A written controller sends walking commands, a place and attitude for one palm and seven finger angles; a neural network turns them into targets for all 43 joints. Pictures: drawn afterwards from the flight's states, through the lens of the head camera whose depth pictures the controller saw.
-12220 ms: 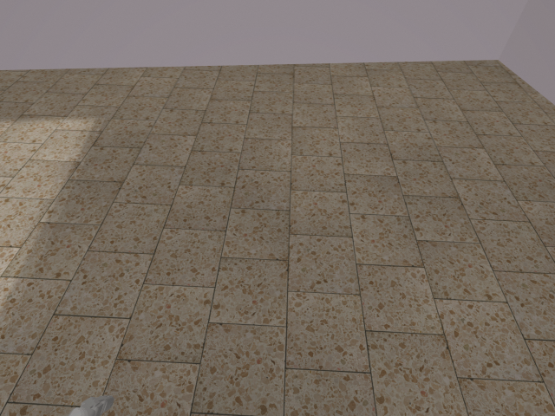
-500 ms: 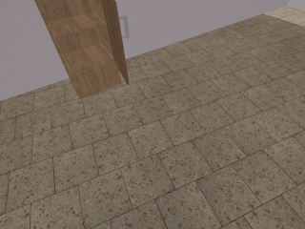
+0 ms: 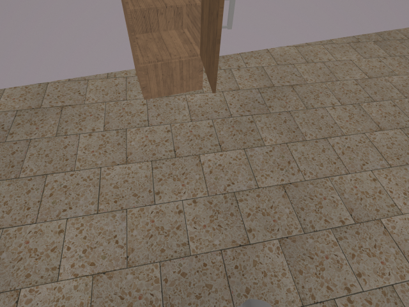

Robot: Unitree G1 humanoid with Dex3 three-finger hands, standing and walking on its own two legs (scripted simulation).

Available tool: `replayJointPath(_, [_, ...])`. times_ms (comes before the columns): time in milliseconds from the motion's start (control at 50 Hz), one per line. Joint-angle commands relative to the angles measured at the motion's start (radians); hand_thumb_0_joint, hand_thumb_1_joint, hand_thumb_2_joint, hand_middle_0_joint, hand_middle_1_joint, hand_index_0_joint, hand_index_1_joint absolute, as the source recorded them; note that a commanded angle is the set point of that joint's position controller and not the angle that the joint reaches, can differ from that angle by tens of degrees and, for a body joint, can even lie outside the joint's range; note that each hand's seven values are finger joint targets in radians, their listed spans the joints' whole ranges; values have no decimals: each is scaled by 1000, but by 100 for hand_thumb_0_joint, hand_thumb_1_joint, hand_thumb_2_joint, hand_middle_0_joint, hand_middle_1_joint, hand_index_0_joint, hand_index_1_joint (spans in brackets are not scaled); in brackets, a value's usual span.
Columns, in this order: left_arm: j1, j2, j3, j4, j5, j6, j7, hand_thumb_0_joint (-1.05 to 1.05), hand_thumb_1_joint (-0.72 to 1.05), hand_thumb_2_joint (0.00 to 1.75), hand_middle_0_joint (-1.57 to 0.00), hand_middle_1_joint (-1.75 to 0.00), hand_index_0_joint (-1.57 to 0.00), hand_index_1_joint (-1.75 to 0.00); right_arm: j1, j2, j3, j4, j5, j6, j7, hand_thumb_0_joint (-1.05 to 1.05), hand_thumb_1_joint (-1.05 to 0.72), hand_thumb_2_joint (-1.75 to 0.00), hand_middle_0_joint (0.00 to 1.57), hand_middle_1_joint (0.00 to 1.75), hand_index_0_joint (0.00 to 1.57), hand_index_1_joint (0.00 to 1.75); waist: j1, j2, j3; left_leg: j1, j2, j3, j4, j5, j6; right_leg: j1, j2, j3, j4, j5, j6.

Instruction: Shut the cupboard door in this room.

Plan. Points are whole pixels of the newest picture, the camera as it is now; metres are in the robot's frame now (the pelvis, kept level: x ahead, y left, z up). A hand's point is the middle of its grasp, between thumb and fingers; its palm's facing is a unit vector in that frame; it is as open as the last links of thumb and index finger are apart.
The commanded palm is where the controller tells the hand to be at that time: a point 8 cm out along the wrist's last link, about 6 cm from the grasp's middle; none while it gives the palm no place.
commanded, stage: stand and wait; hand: left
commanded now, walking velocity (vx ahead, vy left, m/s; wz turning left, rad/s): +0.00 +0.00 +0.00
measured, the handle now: (226, 13) +1.32 -0.03 -0.03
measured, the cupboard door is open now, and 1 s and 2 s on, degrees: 82 82 82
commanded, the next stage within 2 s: turn or walk to find it in 0.30 s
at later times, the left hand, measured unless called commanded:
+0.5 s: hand out of the picture -0.03 +0.11 -0.16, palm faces +0.18 -0.95 -0.25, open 7.3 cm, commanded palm none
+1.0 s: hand out of the picture -0.11 +0.18 -0.18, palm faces +0.32 -0.92 -0.22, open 7.4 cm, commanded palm none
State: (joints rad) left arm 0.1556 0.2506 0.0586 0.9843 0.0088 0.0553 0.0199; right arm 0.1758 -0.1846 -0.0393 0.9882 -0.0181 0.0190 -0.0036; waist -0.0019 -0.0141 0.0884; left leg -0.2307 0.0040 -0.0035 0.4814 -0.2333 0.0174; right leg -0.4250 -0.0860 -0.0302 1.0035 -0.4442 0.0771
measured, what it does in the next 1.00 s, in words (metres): steps on the spot, turning left: right foot, then left foot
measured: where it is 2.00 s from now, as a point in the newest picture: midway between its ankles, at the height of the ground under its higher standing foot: outside the picture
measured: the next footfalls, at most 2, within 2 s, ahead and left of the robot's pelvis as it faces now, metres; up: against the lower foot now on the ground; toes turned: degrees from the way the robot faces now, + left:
right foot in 0.16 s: +0.04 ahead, -0.14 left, +0.00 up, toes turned -2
left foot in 0.74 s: -0.09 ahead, +0.07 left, +0.00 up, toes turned +17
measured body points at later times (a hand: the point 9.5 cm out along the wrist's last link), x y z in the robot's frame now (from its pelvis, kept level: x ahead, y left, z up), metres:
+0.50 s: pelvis -0.03 -0.07 +0.00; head -0.01 -0.10 +0.45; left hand -0.04 +0.16 -0.14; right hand +0.00 -0.32 -0.17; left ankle -0.11 +0.08 -0.67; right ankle +0.00 -0.14 -0.74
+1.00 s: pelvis -0.08 -0.02 +0.00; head -0.08 +0.00 +0.45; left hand -0.13 +0.22 -0.16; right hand +0.06 -0.22 -0.14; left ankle -0.13 +0.06 -0.74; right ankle -0.06 -0.17 -0.69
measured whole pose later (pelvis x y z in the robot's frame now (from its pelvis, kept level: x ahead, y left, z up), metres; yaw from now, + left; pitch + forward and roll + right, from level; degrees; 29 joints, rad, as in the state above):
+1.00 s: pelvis -0.08 -0.02 +0.00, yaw +15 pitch -1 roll +0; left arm 0.24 0.22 0.04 1.07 0.02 0.05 0.03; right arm 0.16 -0.16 -0.02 1.04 -0.01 0.00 -0.03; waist 0.03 -0.04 0.03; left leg -0.14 -0.02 0.05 0.42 -0.26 0.05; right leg -0.36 -0.08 -0.03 0.87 -0.40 0.06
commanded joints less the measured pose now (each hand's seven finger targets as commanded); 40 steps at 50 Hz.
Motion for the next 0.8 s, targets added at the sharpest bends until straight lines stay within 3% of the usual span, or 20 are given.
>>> replayJointPath(0, [-3, 44, 4, -79, 2, -20, 0, 0, 90, 90, -20, -30, -20, -30, 43, -211, -55, -53, -8, -9, -11, 0, -90, -90, 20, 30, 20, 30, -20, 184, -89, 55, 229, -241, -153, 344, 149, -3, 15, -1, -94, 2, 3])
replayJointPath(80, [64, 32, -3, -58, -1, -35, 3, 0, 90, 90, -20, -30, -20, -30, 18, -198, -55, -55, -10, -5, -11, 0, -90, -90, 20, 30, 20, 30, 6, 194, -113, -4, 209, -257, -113, 286, 133, 160, 43, -21, -337, 59, -14])
replayJointPath(120, [150, 46, -2, -22, 3, -51, 5, 0, 90, 90, -20, -30, -20, -30, 9, -171, -51, -52, 0, -5, -10, 0, -90, -90, 20, 30, 20, 30, 45, 121, -146, -75, 146, -200, -20, 165, 72, 323, 28, -26, -570, 242, -16])
replayJointPath(140, [158, 106, 4, -19, 16, -64, 12, 0, 90, 90, -20, -30, -20, -30, 37, -107, -42, -50, 10, -6, -7, 0, -90, -90, 20, 30, 20, 30, 40, -63, -150, -173, 57, -117, 120, -8, 8, 397, -106, 120, -676, 236, -49])
replayJointPath(160, [126, 180, 13, -35, 21, -71, 14, 0, 90, 90, -20, -30, -20, -30, 38, -53, -27, -72, 12, 1, -6, 0, -90, -90, 20, 30, 20, 30, 27, -285, -82, -281, -39, -43, 264, -286, -42, 334, -301, 355, -751, 268, -139])
replayJointPath(180, [113, 182, 6, -54, 13, -64, 11, 0, 90, 90, -20, -30, -20, -30, 9, -103, -38, -74, 7, 15, -8, 0, -90, -90, 20, 30, 20, 30, 41, -207, -61, -213, -9, -87, 369, -329, -32, 175, -348, 354, -786, 204, -206])
replayJointPath(200, [59, 158, 14, -64, 12, -66, 13, 0, 90, 90, -20, -30, -20, -30, 32, -115, -46, -55, -1, 33, -7, 0, -90, -90, 20, 30, 20, 30, 16, -250, -14, -191, 10, -115, 442, -280, -26, 66, -303, 343, -836, -6, -205])
replayJointPath(220, [22, 134, 10, -66, 10, -62, 13, 0, 90, 90, -20, -30, -20, -30, 38, -118, -48, -32, -2, 37, -5, 0, -90, -90, 20, 30, 20, 30, 4, -220, 49, -200, 11, -97, 501, -231, -22, 23, -265, 322, -857, -80, -198])
replayJointPath(260, [10, 78, -7, -58, 6, -63, 11, 0, 90, 90, -20, -30, -20, -30, 90, -105, -44, 10, -3, 32, 0, 0, -90, -90, 20, 30, 20, 30, -24, -135, 44, -200, 15, -63, 542, -155, -28, 68, -185, 201, -810, 81, -175])
replayJointPath(300, [44, 66, -7, -52, 3, -70, 8, 0, 90, 90, -20, -30, -20, -30, 119, -92, -41, 30, 1, 32, -1, 0, -90, -90, 20, 30, 20, 30, -16, -135, 5, -201, 12, -43, 563, -112, -44, 145, -154, 115, -782, 199, -158])
replayJointPath(400, [143, 71, 5, -20, 8, -76, 15, 0, 90, 90, -20, -30, -20, -30, 70, -102, -42, 25, 2, 35, -3, 0, -90, -90, 20, 30, 20, 30, 24, -114, -47, -243, 30, -50, 580, -144, -69, 266, -214, 132, -752, 323, -195])
replayJointPath(480, [184, 94, 15, -3, 15, -73, 20, 0, 90, 90, -20, -30, -20, -30, 32, -89, -33, 17, 5, 29, -2, 0, -90, -90, 20, 30, 20, 30, 50, -112, -98, -231, 37, -25, 455, -228, -73, 361, -251, 130, -713, 435, -228])
replayJointPath(580, [197, 128, 26, 21, 22, -65, 19, 0, 90, 90, -20, -30, -20, -30, 6, -72, -19, 6, 14, 16, -2, 0, -90, -90, 20, 30, 20, 30, 64, -141, -134, -153, 29, 26, 275, -275, -57, 378, -279, 112, -671, 526, -252])
replayJointPath(640, [146, 140, 28, 20, 19, -57, 17, 0, 90, 90, -20, -30, -20, -30, 69, -70, -19, 19, 16, 12, -4, 0, -90, -90, 20, 30, 20, 30, 21, -137, -149, -39, 21, 64, 136, -178, -48, 303, -270, 61, -636, 448, -217])
replayJointPath(660, [128, 135, 29, 19, 14, -53, 15, 0, 90, 90, -20, -30, -20, -30, 92, -72, -19, 25, 16, 9, -3, 0, -90, -90, 20, 30, 20, 30, 4, -125, -148, 26, 23, 67, 46, -106, -44, 259, -253, 27, -604, 395, -185])
replayJointPath(680, [114, 124, 26, 12, 7, -47, 14, 0, 90, 90, -20, -30, -20, -30, 125, -87, -22, 31, 14, 3, -2, 0, -90, -90, 20, 30, 20, 30, -20, -67, -151, 119, 37, 49, -62, -9, -33, 172, -224, -19, -549, 302, -137])
replayJointPath(700, [113, 80, 16, -2, -2, -39, 12, 0, 90, 90, -20, -30, -20, -30, 127, -140, -31, 27, 8, -6, -4, 0, -90, -90, 20, 30, 20, 30, -26, 115, -134, 179, 163, -135, -174, -36, 16, 24, -133, -86, -413, 157, -77])
replayJointPath(720, [84, 23, -1, -30, -1, -33, 6, 0, 90, 90, -20, -30, -20, -30, 118, -215, -46, 10, -2, -7, -9, 0, -90, -90, 20, 30, 20, 30, -34, 330, -68, 137, 358, -372, -269, 59, 106, -119, -23, -137, -235, -72, -18])
replayJointPath(740, [47, 33, -3, -31, 7, -21, 7, 0, 90, 90, -20, -30, -20, -30, 85, -232, -45, 6, -4, 0, -15, 0, -90, -90, 20, 30, 20, 30, -37, 249, -32, 7, 395, -348, -290, 50, 164, -56, -25, -52, -124, -103, -32])
replayJointPath(780, [54, 25, -2, 7, 16, -12, 2, 0, 90, 90, -20, -30, -20, -30, 6, -173, -25, 1, -5, -13, -29, 0, -90, -90, 20, 30, 20, 30, 1, 219, 18, -51, 296, -249, -282, 67, 138, -41, -25, -3, -39, -21, -28])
